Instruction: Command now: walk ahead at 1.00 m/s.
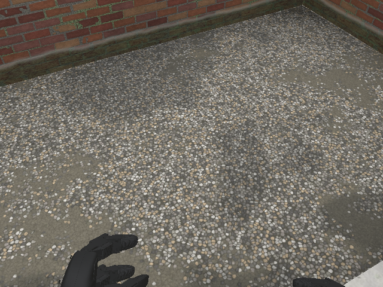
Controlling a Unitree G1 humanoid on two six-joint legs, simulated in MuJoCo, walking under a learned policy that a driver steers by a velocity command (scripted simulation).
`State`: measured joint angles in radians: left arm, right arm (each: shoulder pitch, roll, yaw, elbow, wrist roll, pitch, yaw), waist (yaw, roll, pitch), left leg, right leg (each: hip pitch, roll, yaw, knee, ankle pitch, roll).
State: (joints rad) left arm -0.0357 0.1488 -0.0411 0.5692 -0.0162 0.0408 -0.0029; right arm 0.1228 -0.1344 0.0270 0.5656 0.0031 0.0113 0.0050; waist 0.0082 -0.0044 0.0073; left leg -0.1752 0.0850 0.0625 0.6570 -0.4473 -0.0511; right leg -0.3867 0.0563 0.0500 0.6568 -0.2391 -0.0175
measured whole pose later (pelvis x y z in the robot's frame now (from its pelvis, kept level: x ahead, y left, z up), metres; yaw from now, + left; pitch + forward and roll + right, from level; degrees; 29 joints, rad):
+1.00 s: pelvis +0.00 +0.00 +0.00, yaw +0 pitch -2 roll +0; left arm -0.03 0.15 -0.04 0.57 -0.01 0.04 0.00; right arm 0.12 -0.13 0.03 0.57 0.01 0.01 0.00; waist 0.01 -0.01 0.01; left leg -0.18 0.08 0.05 0.66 -0.45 -0.05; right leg -0.39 0.05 0.04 0.67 -0.24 -0.02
